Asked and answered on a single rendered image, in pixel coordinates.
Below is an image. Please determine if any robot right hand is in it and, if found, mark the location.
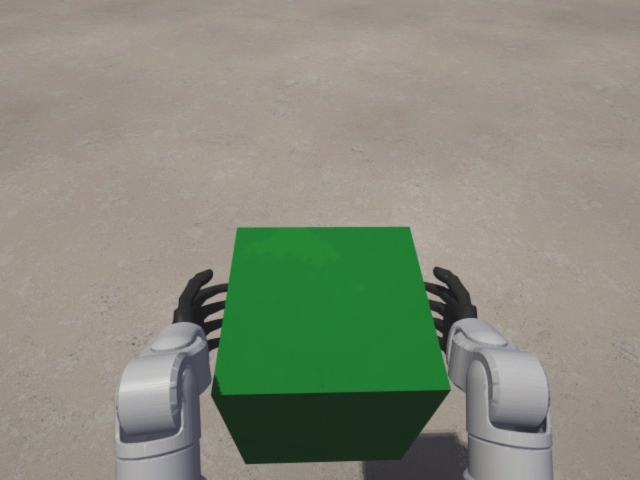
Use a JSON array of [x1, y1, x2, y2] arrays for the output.
[[424, 267, 478, 355]]

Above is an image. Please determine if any right robot forearm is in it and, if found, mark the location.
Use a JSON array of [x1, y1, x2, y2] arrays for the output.
[[446, 318, 553, 480]]

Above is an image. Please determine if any robot left hand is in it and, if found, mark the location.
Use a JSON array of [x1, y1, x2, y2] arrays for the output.
[[172, 269, 228, 352]]

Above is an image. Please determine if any left robot forearm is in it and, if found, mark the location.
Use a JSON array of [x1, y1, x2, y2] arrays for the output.
[[114, 322, 212, 480]]

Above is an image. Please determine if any carton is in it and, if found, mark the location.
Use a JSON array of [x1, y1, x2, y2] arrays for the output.
[[211, 227, 451, 464]]

